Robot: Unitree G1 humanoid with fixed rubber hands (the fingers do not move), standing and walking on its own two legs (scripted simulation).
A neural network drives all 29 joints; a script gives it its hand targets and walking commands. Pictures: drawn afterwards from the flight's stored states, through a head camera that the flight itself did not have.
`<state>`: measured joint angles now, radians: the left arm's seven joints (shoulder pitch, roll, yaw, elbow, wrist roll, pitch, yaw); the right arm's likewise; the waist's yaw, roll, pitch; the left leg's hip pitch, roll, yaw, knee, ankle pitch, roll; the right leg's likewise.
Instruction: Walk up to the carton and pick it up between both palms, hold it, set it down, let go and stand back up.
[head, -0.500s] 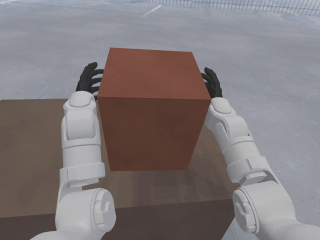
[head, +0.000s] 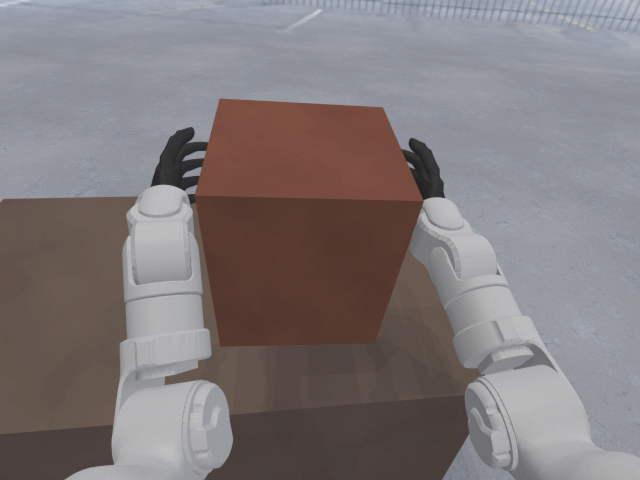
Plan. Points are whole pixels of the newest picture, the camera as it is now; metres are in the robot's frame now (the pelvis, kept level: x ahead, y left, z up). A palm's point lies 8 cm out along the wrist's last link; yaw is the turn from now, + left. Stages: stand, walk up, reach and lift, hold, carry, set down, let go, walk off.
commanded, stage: hold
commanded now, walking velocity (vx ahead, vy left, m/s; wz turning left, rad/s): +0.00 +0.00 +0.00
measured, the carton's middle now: (301, 227) +0.39 +0.00 +0.17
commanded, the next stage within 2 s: none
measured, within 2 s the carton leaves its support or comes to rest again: neither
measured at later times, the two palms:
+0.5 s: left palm (171, 189) +0.37 +0.15 +0.25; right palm (425, 194) +0.37 -0.15 +0.23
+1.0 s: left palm (176, 191) +0.37 +0.15 +0.24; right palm (429, 200) +0.36 -0.15 +0.23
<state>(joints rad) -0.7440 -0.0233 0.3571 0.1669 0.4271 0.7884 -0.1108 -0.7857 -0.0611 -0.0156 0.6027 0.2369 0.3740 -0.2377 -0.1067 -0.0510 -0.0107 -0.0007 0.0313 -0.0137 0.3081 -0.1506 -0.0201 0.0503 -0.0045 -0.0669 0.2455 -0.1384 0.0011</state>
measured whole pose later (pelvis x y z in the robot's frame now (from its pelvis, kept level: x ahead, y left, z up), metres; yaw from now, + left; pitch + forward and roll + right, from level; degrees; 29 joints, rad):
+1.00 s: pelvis +0.00 +0.00 +0.00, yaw +0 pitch -9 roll -1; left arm -0.76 -0.03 0.37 0.19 0.43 0.78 -0.11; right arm -0.79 -0.07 -0.01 0.61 0.23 0.38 -0.24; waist -0.10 -0.04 -0.02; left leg -0.01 0.04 -0.01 0.31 -0.15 -0.02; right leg 0.04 0.00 -0.06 0.25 -0.14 0.00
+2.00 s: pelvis +0.00 -0.01 +0.00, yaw +0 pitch -9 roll -1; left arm -0.74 -0.01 0.36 0.17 0.42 0.78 -0.12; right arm -0.79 -0.06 0.00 0.60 0.24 0.37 -0.25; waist -0.11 -0.06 -0.02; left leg 0.00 0.04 -0.02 0.31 -0.15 -0.03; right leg 0.05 0.00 -0.07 0.24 -0.14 0.00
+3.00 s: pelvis +0.00 +0.00 +0.00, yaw +0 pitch -9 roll -1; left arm -0.77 -0.01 0.36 0.22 0.42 0.75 -0.11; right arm -0.81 -0.07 -0.02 0.63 0.23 0.37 -0.24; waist -0.11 -0.06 -0.02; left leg -0.01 0.03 -0.02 0.31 -0.15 -0.02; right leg 0.04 0.00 -0.07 0.24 -0.13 0.00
